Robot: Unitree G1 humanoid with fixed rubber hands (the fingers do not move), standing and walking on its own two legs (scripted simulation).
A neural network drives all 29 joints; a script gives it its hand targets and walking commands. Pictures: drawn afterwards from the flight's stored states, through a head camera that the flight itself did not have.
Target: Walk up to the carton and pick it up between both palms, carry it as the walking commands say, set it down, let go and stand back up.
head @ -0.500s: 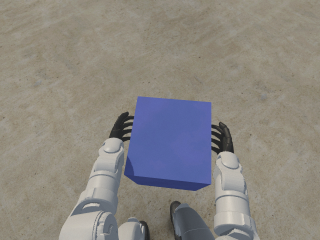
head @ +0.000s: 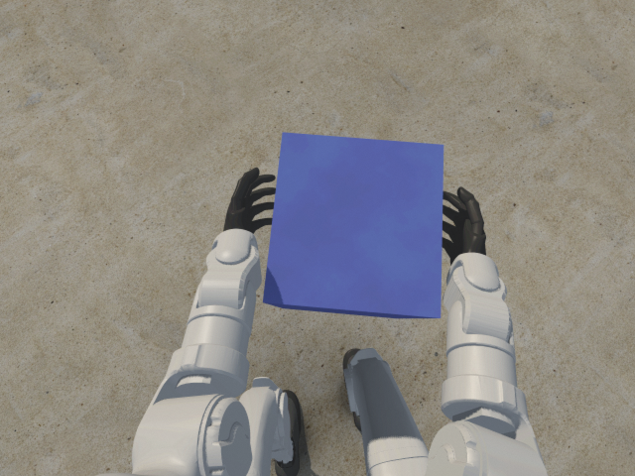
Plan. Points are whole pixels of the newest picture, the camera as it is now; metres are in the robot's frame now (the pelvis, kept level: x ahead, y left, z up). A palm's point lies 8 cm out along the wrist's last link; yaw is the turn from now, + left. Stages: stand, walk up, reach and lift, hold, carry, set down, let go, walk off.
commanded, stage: set down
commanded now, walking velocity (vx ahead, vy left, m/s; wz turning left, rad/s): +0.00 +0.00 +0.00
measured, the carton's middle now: (349, 241) +0.41 -0.09 -0.14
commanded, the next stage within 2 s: none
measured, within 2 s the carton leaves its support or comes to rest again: neither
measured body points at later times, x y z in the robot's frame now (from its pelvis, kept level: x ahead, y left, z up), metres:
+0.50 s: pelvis -0.01 -0.01 -0.08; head +0.22 -0.04 +0.30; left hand +0.46 +0.05 -0.16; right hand +0.40 -0.23 -0.16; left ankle +0.03 +0.08 -0.64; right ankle +0.11 -0.13 -0.64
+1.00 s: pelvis -0.03 -0.02 -0.15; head +0.25 -0.05 +0.20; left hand +0.49 +0.05 -0.24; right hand +0.42 -0.24 -0.25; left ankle +0.03 +0.08 -0.64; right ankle +0.11 -0.13 -0.64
